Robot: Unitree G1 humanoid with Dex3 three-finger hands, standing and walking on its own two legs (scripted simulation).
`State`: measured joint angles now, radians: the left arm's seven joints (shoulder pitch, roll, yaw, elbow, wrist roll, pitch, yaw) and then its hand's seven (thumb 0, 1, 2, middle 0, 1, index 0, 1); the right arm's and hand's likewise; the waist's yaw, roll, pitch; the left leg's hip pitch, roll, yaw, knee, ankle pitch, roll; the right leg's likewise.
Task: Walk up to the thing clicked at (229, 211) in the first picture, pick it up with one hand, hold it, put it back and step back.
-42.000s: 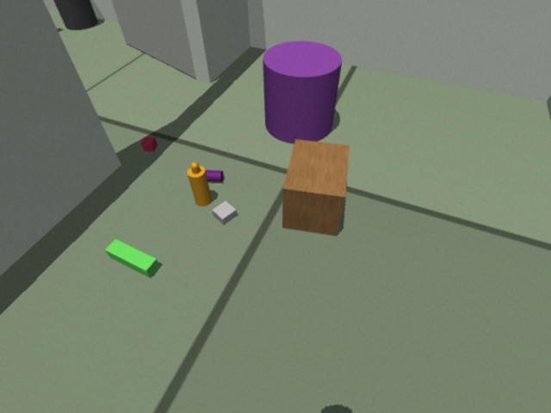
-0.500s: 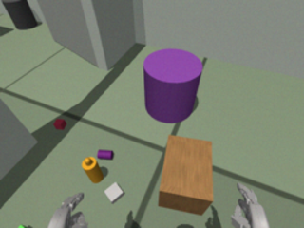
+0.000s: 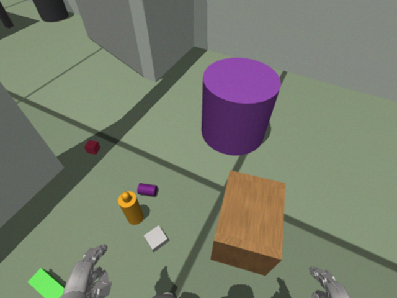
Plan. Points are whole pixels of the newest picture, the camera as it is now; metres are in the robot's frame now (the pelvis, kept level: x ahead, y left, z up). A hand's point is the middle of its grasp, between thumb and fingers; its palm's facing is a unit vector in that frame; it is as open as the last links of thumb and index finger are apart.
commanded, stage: stand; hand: left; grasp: from above
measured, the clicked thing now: (156, 238) +0.46 +0.23 -0.71
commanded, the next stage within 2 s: none
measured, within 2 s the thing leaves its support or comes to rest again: neither
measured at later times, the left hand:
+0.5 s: hand out of the picture +0.03 +0.24 -0.12, palm faces +0.04 -0.95 -0.32, open 7.4 cm
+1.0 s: hand out of the picture +0.04 +0.23 -0.12, palm faces +0.03 -0.94 -0.34, open 7.4 cm
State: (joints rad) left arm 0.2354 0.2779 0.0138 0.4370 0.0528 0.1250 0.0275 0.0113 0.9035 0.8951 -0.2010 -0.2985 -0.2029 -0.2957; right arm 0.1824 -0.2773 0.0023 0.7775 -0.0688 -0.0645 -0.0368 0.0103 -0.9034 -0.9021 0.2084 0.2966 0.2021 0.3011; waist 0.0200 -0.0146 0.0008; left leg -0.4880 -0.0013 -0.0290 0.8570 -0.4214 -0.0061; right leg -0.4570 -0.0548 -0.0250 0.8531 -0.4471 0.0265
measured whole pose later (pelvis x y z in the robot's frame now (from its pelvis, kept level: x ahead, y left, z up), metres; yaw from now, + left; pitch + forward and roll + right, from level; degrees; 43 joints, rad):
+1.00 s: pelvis +0.00 -0.01 +0.05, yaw +1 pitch -4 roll +0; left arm 0.15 0.31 0.03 1.14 0.03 0.00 0.02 0.01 0.91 0.90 -0.20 -0.30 -0.20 -0.30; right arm 0.15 -0.32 -0.02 1.13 -0.02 0.01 -0.01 0.00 -0.91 -0.90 0.20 0.30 0.20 0.30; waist 0.01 0.02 0.07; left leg -0.14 0.02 -0.06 0.38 -0.18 -0.03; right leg -0.09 -0.03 -0.07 0.37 -0.21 0.02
